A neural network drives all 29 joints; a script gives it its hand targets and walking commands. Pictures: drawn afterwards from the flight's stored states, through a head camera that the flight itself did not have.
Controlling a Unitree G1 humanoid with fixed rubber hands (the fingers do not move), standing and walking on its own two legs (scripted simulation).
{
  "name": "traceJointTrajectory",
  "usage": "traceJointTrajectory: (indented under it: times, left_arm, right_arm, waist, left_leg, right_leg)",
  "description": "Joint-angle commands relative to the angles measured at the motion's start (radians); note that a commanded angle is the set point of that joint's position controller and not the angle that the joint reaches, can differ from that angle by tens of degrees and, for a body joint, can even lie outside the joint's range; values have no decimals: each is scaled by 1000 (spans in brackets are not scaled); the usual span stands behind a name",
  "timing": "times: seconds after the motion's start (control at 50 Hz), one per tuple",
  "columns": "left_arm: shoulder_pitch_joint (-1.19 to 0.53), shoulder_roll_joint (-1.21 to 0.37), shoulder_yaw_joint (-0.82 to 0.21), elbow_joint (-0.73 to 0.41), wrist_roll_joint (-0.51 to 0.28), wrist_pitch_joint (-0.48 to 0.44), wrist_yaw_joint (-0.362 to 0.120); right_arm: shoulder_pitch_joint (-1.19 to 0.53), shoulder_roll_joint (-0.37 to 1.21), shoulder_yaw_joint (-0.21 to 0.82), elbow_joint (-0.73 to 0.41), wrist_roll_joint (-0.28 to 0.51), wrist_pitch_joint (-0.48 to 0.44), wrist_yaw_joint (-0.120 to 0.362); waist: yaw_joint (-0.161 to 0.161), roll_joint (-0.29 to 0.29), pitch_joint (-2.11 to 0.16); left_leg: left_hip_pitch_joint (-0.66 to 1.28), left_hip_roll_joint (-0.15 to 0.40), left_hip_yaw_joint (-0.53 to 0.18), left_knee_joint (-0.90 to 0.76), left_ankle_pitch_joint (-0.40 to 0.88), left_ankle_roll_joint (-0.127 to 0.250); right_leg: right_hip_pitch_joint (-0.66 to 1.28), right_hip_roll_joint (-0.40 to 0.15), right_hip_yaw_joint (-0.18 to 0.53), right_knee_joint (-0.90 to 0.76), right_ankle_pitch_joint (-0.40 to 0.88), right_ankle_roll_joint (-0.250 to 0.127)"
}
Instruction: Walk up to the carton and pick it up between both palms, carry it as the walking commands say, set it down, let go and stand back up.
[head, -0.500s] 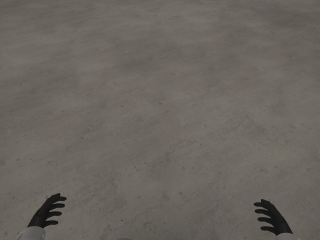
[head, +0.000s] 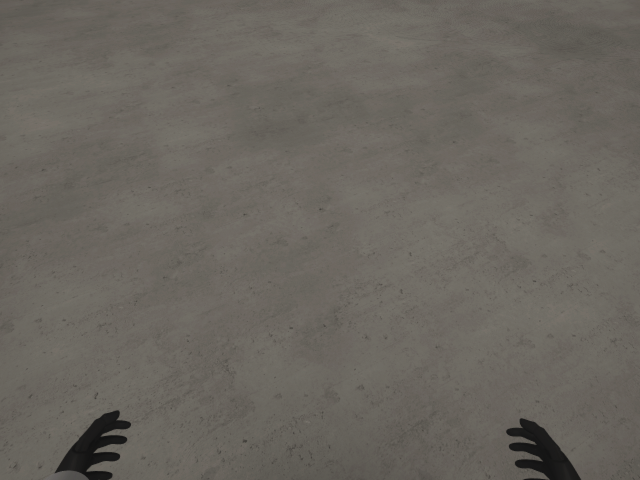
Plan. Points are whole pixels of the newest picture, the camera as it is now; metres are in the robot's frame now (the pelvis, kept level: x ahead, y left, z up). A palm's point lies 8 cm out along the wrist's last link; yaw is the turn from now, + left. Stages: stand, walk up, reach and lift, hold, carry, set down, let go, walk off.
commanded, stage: stand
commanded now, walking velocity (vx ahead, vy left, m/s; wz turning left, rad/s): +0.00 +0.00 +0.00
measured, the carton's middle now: out of the picture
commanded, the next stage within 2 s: walk up in 1.62 s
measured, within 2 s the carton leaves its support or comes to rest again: neither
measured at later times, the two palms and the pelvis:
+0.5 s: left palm out of the picture +0.11 +0.31 -0.08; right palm out of the picture +0.11 -0.31 -0.08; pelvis +0.00 +0.00 +0.02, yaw +0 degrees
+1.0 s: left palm out of the picture +0.10 +0.31 -0.08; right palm out of the picture +0.10 -0.31 -0.08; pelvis +0.00 +0.00 +0.02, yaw +0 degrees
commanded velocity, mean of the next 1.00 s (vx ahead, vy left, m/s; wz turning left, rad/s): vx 0.00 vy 0.00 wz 0.00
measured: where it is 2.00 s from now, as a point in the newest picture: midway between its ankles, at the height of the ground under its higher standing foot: outside the picture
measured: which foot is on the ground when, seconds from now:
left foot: down 0.00-1.00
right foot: down 0.00-1.00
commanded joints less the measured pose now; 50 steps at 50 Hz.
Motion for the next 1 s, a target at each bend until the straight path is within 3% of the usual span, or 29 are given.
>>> traceJointTrajectory:
  times: [0.0,0.46,0.98]
  left_arm:
    - [-49,165,35,-35,-2,-11,4]
    - [-86,173,17,126,-5,-1,6]
    - [-84,178,16,173,-7,8,9]
  right_arm:
    - [-51,-166,-36,-36,2,-11,-3]
    - [-87,-171,-25,127,5,1,-3]
    - [-81,-179,-25,177,7,8,-7]
  waist:
    - [0,4,-72]
    - [-1,1,-52]
    - [-2,2,-50]
  left_leg:
    - [32,90,-100,-135,170,53]
    - [119,109,-96,-286,192,32]
    - [141,118,-97,-319,219,28]
  right_leg:
    - [32,-86,94,-128,176,-58]
    - [114,-108,98,-280,201,-37]
    - [137,-117,97,-313,224,-32]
